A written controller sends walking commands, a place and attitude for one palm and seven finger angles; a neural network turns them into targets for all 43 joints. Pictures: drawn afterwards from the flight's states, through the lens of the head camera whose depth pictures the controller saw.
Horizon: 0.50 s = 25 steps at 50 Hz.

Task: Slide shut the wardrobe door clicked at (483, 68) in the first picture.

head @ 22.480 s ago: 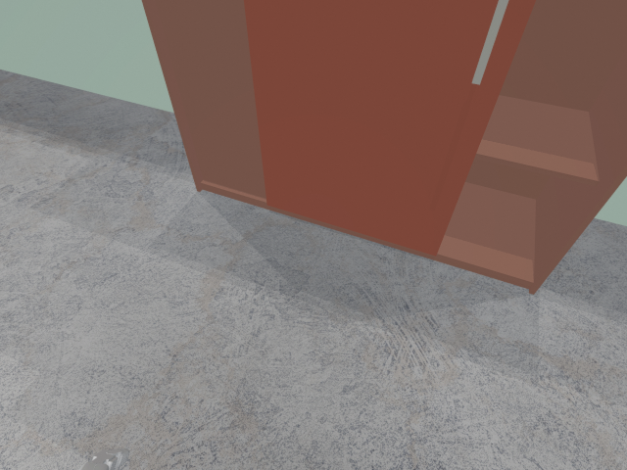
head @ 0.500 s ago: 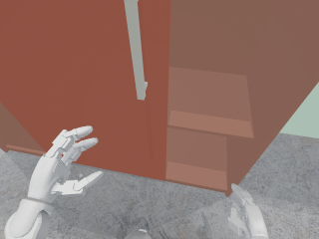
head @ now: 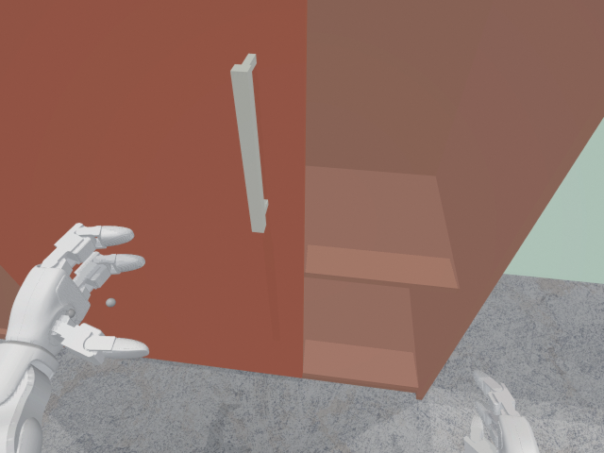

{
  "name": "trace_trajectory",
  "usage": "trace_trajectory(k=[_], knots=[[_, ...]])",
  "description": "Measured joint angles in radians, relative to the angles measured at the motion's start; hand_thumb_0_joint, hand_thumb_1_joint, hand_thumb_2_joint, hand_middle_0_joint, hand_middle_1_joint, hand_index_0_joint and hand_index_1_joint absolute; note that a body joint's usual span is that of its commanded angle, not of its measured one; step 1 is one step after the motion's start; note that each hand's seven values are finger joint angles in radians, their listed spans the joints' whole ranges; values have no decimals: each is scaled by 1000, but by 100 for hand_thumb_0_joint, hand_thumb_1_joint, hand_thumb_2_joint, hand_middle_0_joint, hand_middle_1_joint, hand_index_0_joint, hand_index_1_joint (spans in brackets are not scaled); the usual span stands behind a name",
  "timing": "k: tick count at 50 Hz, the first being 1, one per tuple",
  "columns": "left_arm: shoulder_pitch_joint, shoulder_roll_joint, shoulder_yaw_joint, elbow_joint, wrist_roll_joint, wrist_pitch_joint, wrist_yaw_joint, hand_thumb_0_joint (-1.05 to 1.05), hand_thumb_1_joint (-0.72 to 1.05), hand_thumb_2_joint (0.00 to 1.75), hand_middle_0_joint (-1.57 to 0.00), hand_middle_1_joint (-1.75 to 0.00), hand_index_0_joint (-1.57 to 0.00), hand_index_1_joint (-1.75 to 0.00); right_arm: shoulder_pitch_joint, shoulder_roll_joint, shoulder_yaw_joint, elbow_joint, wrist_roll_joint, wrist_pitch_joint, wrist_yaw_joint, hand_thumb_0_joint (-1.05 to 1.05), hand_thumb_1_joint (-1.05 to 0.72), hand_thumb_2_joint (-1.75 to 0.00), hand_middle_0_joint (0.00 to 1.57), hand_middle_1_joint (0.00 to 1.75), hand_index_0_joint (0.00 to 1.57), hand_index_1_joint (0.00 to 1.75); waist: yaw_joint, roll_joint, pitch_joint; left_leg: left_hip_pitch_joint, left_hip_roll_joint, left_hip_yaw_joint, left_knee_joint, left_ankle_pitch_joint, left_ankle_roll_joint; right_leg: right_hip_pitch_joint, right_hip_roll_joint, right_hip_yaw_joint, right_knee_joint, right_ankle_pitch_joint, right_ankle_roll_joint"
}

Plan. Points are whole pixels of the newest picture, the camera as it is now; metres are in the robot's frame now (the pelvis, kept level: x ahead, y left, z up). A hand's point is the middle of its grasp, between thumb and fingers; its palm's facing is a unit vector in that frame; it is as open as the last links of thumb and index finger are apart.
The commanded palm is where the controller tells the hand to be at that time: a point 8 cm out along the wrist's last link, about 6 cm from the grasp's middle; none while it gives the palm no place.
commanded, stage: raise the hand with hooked fingers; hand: left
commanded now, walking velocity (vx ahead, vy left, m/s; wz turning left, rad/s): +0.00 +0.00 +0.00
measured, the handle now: (255, 153) +0.48 +0.12 +0.17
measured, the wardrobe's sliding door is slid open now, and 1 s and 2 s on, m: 0.37 0.37 0.37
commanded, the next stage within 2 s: move the hooked fingers beside the handle in 0.90 s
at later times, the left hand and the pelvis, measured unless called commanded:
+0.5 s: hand (49, 216) +0.28 +0.30 +0.22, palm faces +0.06 -0.99 -0.12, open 14.0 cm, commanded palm +0.24 +0.33 +0.20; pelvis +0.01 +0.00 +0.01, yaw +1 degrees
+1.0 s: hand (97, 232) +0.28 +0.25 +0.20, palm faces +0.01 -0.99 -0.12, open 14.0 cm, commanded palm +0.24 +0.30 +0.20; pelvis +0.00 -0.01 +0.01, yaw +0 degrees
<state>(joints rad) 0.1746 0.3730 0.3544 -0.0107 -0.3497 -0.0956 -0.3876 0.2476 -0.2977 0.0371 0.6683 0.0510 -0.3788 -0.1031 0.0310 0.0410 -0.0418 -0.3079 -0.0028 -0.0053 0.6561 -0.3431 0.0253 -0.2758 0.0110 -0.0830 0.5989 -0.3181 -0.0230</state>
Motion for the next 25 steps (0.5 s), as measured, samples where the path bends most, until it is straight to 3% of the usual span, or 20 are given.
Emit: trace_trajectory(k=[4,12,20,25], knots=[[-92,17,37,34,-9,21,-10,-1,-39,35,-29,-113,-29,-112,-19,22,26,-3,2,4,5,2,-91,-90,20,30,20,30,17,5,-4,44,-7,-3,-35,12,4,48,-5,-3,-39,13,5],[-197,64,42,104,22,171,-68,-1,-48,31,-30,-119,-30,-118,-46,45,69,-24,5,55,12,1,-90,-90,20,30,20,30,31,23,13,82,-21,0,-100,49,13,82,-18,1,-94,43,14],[-293,104,111,115,17,178,-82,-2,-50,30,-30,-120,-30,-119,-25,45,79,1,3,88,15,2,-90,-90,20,30,20,30,37,20,9,125,-20,-5,-145,63,10,129,-15,-3,-145,60,11],[-368,159,123,222,19,240,-119,-1,-50,30,-30,-120,-30,-120,-22,23,70,4,16,115,18,2,-90,-90,20,30,20,30,26,25,4,124,-21,-6,-163,74,8,124,-16,-4,-154,66,8]])
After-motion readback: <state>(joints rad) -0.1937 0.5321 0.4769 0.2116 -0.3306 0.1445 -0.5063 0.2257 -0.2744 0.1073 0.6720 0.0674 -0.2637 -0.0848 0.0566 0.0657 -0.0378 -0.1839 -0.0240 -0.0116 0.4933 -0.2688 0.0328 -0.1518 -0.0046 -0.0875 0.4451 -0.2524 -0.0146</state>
